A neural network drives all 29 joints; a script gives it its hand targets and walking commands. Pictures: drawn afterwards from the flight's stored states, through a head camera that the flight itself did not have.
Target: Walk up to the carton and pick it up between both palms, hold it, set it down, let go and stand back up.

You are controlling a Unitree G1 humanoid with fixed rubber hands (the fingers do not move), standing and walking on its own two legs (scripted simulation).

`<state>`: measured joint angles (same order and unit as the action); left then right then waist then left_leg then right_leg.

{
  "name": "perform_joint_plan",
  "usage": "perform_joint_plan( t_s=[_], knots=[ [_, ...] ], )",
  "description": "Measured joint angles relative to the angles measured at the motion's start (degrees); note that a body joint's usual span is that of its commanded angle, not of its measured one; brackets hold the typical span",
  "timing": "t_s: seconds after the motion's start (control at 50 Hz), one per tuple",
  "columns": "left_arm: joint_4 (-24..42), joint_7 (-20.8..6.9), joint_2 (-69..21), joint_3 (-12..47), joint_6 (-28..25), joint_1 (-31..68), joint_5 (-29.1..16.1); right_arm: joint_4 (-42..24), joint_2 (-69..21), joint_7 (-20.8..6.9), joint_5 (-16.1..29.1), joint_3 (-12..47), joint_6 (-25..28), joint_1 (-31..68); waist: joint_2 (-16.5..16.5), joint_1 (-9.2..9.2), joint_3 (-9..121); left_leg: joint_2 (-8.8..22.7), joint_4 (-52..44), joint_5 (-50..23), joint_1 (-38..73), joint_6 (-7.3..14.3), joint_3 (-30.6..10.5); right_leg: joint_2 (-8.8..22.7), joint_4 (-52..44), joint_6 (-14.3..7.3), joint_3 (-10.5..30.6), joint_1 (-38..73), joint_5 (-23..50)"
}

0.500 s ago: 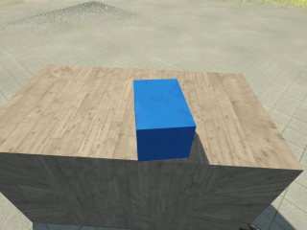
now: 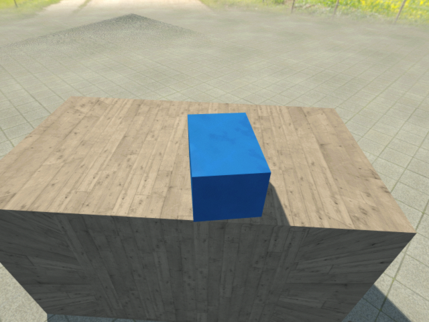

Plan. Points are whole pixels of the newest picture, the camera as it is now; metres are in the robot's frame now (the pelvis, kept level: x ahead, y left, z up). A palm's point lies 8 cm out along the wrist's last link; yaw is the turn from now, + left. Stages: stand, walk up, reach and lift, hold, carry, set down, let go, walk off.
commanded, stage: stand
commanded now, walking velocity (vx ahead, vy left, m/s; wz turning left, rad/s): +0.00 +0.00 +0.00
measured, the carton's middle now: (221, 162) +0.57 +0.02 +0.01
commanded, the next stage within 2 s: none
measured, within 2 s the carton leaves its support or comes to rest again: neither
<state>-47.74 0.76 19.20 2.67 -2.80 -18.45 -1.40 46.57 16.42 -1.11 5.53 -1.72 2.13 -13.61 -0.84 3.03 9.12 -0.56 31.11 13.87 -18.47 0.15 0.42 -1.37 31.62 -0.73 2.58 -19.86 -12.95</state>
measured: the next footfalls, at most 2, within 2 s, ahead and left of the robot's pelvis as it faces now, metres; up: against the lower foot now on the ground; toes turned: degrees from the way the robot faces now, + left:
none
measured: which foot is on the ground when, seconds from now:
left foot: down 0.00-1.00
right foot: down 0.00-1.00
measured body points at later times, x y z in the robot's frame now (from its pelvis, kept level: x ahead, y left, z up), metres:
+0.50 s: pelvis -0.01 +0.00 +0.00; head -0.04 +0.00 +0.45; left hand +0.05 +0.28 -0.12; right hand +0.12 -0.27 -0.11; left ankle +0.03 +0.12 -0.73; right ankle +0.04 -0.11 -0.73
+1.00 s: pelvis -0.01 +0.00 +0.00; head -0.04 +0.00 +0.45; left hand +0.05 +0.28 -0.12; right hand +0.11 -0.27 -0.11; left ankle +0.03 +0.12 -0.73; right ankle +0.04 -0.11 -0.73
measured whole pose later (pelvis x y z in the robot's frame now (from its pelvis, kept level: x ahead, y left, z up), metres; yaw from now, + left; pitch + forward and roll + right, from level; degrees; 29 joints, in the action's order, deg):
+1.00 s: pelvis -0.01 +0.00 +0.00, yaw +0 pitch +0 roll +0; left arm -49.1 0.5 19.2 2.7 -2.8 -17.4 -1.4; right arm 48.4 16.4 -1.1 5.5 -1.7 1.8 -13.6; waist -0.6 3.0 4.7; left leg -0.6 31.1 13.0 -18.5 0.2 0.4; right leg -1.4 31.6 -0.7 2.6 -19.9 -12.1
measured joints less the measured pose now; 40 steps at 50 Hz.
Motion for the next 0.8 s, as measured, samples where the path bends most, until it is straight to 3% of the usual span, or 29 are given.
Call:
perform_joint_plan(
  t_s=[0.8],
  knots=[
    [-1.3, -0.2, 0.0, 0.0, 0.0, 0.5, 0.0, 1.8, 0.0, 0.0, 0.0, 0.0, -0.3, 0.0, 0.2, 0.0, -4.3, 0.0, 0.0, -0.8, 0.0, 0.0, 0.0, 0.0, 0.0, 0.0, 0.0, 0.0, 0.8]
  ],
)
